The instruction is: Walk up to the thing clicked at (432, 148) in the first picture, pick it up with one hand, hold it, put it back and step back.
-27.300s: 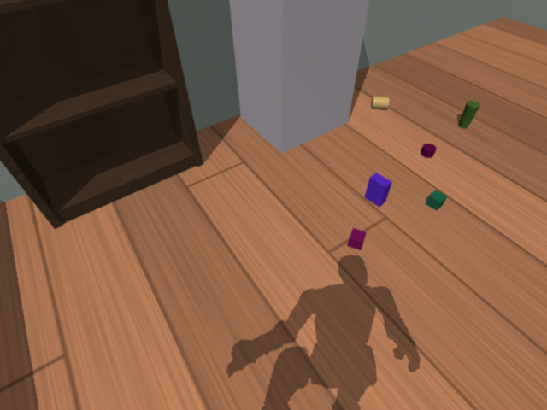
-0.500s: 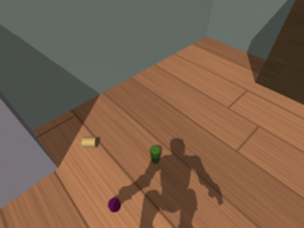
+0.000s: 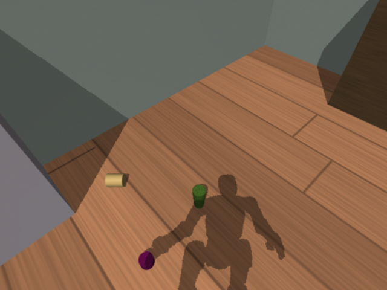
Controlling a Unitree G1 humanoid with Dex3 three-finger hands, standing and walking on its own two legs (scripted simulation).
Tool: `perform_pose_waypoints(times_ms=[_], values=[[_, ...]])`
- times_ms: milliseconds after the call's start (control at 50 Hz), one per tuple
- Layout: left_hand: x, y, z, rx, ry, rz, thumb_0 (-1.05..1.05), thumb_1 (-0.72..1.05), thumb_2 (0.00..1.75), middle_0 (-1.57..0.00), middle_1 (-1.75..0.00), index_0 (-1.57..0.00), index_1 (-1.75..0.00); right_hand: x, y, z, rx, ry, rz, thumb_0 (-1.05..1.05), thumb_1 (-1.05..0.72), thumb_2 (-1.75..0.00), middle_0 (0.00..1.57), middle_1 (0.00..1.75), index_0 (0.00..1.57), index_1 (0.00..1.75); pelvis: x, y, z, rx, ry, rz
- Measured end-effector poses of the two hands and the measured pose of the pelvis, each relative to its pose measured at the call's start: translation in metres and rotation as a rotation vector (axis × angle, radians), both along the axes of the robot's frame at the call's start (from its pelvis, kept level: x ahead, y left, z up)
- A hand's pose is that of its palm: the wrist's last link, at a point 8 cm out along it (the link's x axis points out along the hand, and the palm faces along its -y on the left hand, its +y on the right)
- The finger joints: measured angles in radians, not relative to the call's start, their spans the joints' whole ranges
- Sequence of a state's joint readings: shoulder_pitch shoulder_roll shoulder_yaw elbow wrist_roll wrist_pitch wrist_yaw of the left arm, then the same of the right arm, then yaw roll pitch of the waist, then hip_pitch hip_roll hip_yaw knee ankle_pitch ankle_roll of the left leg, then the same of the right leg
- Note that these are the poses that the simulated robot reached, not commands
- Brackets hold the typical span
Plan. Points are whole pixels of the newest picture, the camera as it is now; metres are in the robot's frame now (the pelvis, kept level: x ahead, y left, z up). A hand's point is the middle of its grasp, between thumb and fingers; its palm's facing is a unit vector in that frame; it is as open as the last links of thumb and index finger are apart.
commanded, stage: stand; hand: left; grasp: from above
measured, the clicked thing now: (146, 260) +0.43 +0.25 -0.76
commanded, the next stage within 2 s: rise first in 0.56 s
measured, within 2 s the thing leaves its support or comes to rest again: neither
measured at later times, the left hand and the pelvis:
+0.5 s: hand out of the picture +0.07 +0.25 -0.16, palm faces -0.04 -0.94 -0.35, open 7.4 cm; pelvis +0.00 +0.00 +0.00, yaw +0 degrees
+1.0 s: hand out of the picture +0.14 +0.26 -0.18, palm faces -0.06 -0.92 -0.38, open 10.7 cm; pelvis -0.02 +0.00 -0.03, yaw +1 degrees
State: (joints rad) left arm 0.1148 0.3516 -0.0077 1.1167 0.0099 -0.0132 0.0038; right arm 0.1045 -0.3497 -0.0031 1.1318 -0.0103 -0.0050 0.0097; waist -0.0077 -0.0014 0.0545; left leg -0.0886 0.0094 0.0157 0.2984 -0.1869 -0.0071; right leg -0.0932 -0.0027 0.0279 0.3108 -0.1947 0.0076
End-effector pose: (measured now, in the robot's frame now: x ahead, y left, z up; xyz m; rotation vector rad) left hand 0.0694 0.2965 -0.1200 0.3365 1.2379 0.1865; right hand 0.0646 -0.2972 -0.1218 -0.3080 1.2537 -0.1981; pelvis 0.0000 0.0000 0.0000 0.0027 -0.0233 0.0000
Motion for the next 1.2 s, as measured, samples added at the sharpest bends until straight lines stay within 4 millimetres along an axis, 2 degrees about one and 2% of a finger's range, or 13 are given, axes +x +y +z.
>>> perform_pose_waypoints(times_ms=[680, 740, 840, 920, 1000, 1080, 1200], values=[[-0.001, 0.001, 0.0, 0.0, -0.006, 0.011, 0.01, 0.9, 0.9, -0.2, -0.3, -0.2, -0.3, 0.002, 0.0, 0.001, -0.003, -0.003, 0.004, 0.01, -0.91, -0.9, 0.21, 0.3, 0.21, 0.3, 0.002, -0.001, 0.0, -0.001, -0.006, 0.006], [0.015, -0.003, 0.0, -0.007, -0.088, 0.048, 0.01, 0.86, 0.91, -0.21, -0.33, -0.2, -0.34, 0.009, 0.006, 0.002, 0.0, -0.076, 0.014, 0.01, -0.92, -0.9, 0.2, 0.3, 0.21, 0.3, -0.004, 0.0, -0.003, -0.003, 0.028, 0.025], [0.054, -0.003, -0.01, -0.027, -0.139, 0.017, 0.01, 0.66, 0.91, -0.22, -0.5, -0.2, -0.51, 0.014, 0.023, -0.005, 0.028, -0.139, 0.028, 0.01, -0.92, -0.9, 0.2, 0.3, 0.2, 0.3, -0.016, -0.002, -0.014, -0.007, 0.105, 0.029], [0.07, 0.001, -0.014, -0.009, -0.158, -0.043, 0.01, 0.42, 0.9, -0.2, -0.69, -0.19, -0.69, 0.012, 0.034, -0.011, 0.053, -0.173, 0.008, 0.01, -0.91, -0.9, 0.2, 0.3, 0.21, 0.3, -0.018, -0.002, -0.023, -0.008, 0.147, 0.021], [0.067, 0.003, -0.017, 0.028, -0.122, -0.067, 0.01, 0.15, 0.89, -0.17, -0.83, -0.18, -0.82, 0.015, 0.043, -0.016, 0.073, -0.199, 0.005, 0.01, -0.9, -0.89, 0.21, 0.3, 0.21, 0.3, -0.017, 0.002, -0.03, -0.013, 0.168, 0.024], [0.055, 0.005, -0.028, 0.047, -0.077, -0.066, 0.01, -0.12, 0.91, -0.16, -0.92, -0.16, -0.91, 0.027, 0.048, -0.022, 0.081, -0.252, 0.021, 0.01, -0.9, -0.89, 0.21, 0.3, 0.21, 0.3, -0.017, 0.005, -0.04, -0.017, 0.2, 0.023], [0.046, 0.008, -0.046, 0.066, -0.09, -0.085, 0.0, -0.38, 0.94, -0.14, -0.99, -0.13, -0.99, 0.053, 0.052, -0.032, 0.064, -0.33, 0.073, 0.01, -0.89, -0.89, 0.21, 0.3, 0.21, 0.3, -0.017, 0.007, -0.062, -0.023, 0.254, 0.029]])
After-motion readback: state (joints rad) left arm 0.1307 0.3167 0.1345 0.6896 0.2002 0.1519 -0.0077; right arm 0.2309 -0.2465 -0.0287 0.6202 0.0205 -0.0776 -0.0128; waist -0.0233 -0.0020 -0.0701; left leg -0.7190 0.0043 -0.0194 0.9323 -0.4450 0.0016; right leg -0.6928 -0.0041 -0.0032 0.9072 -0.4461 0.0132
